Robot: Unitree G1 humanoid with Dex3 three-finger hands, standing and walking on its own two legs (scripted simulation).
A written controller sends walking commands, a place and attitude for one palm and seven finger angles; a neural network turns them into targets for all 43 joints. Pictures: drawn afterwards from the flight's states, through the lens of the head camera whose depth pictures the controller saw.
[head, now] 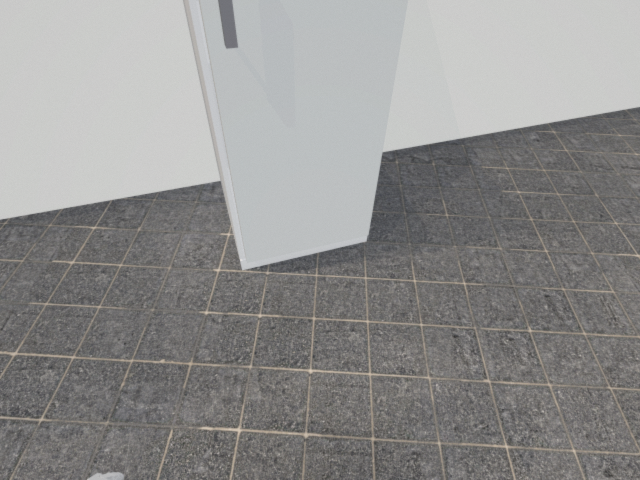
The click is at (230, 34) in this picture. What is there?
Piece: fridge door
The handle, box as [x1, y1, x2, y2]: [218, 0, 237, 48]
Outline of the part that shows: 218,0 226,48 237,47 231,0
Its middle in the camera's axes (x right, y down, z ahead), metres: -0.21 -0.54 +0.77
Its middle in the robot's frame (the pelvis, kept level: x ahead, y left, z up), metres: +0.96 +0.26 +0.27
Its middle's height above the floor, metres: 1.04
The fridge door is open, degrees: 0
